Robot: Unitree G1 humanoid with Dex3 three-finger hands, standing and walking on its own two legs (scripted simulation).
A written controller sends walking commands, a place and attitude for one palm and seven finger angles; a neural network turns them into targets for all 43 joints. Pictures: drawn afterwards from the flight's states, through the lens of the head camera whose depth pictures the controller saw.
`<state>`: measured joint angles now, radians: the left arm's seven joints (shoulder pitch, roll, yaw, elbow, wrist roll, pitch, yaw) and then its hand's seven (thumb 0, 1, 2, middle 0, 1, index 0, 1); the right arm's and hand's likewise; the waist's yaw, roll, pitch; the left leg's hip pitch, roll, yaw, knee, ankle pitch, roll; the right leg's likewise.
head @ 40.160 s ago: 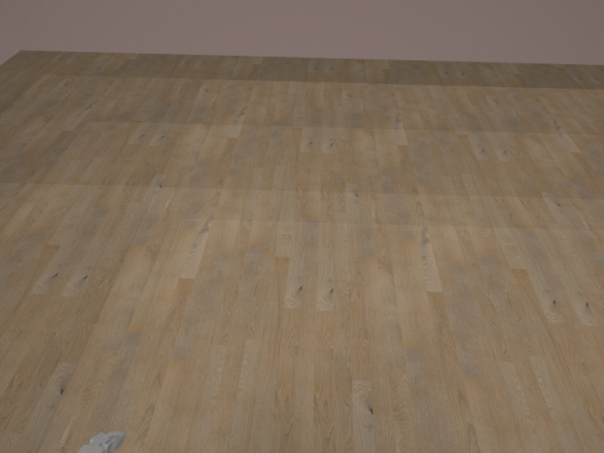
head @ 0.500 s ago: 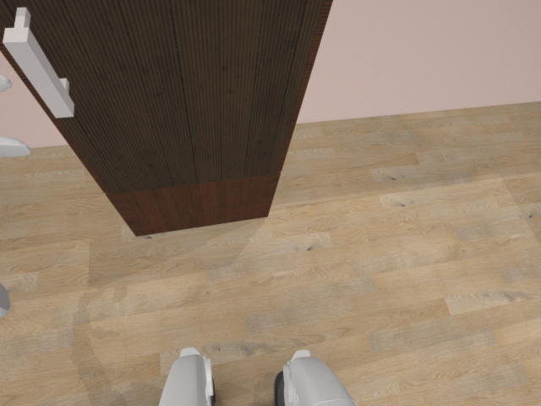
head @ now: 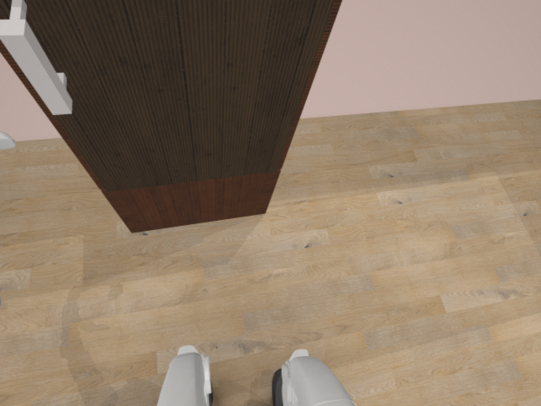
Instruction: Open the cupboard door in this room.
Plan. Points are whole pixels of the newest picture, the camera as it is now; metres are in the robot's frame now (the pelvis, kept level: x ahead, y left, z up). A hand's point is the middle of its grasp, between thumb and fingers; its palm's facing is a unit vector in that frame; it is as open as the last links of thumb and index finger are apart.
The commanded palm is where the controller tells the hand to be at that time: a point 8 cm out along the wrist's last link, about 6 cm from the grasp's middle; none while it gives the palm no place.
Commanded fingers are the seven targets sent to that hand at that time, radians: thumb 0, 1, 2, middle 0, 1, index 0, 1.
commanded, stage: move the hooked fingers beside the handle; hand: left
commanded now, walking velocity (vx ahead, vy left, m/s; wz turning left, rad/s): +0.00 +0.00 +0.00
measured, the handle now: (41, 60) +0.55 +0.28 +0.09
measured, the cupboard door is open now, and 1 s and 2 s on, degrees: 0 0 0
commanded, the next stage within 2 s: slide the fingers in behind the handle in 0.38 s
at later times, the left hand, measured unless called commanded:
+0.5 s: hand out of the picture +0.49 +0.33 +0.10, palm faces +0.16 -0.99 -0.03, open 14.0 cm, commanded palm +0.47 +0.36 +0.09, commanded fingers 0.00 -0.50 0.30 -0.30 -1.20 -0.30 -1.20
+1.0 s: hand (11, 95) +0.49 +0.30 +0.09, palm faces +0.13 -0.99 -0.02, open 14.0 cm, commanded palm +0.48 +0.33 +0.09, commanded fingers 0.00 -0.50 0.30 -0.30 -1.20 -0.30 -1.20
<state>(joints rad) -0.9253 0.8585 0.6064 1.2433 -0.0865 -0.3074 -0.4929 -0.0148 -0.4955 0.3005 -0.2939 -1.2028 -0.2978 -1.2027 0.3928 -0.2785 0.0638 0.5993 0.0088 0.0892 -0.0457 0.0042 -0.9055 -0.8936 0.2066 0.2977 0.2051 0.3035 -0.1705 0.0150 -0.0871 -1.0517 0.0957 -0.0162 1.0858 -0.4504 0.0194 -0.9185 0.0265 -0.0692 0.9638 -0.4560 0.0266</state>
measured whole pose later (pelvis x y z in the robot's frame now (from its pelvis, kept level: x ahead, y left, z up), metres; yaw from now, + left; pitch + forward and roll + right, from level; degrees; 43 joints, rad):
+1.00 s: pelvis +0.00 -0.01 +0.00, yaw +0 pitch +23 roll -5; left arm -0.91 0.76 0.55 1.21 -0.08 -0.32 -0.41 -0.01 -0.50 0.30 -0.30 -1.20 -0.30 -1.20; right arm 0.38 -0.27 0.06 0.60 0.00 0.08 -0.04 0.00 -0.91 -0.89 0.21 0.30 0.20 0.30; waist -0.18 0.02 -0.09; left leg -1.03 0.09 -0.02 1.07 -0.44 0.01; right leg -0.91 0.03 -0.07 0.97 -0.46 0.02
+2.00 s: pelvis +0.00 -0.01 +0.00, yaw +0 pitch +22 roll -4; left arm -0.90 0.64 0.51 1.20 -0.07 -0.37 -0.26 -0.01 -0.50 0.30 -0.30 -1.20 -0.32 -1.22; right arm 0.39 -0.26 0.04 0.61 -0.01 0.08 -0.02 0.00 -0.91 -0.89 0.21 0.30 0.20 0.30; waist -0.18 0.03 -0.10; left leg -0.99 0.09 0.00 1.05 -0.44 0.01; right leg -0.88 0.02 -0.05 0.97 -0.47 0.01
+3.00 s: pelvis +0.00 -0.01 +0.00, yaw +0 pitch +21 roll -5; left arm -0.92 0.63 0.51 1.23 -0.06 -0.37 -0.29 -0.02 0.66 0.83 -0.37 -1.35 -0.39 -1.35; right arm 0.39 -0.26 0.05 0.62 0.00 0.07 -0.03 0.00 -0.91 -0.89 0.21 0.30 0.20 0.30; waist -0.19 0.03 -0.10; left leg -1.01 0.08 -0.01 1.07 -0.44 0.01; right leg -0.89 0.02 -0.05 0.98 -0.46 0.02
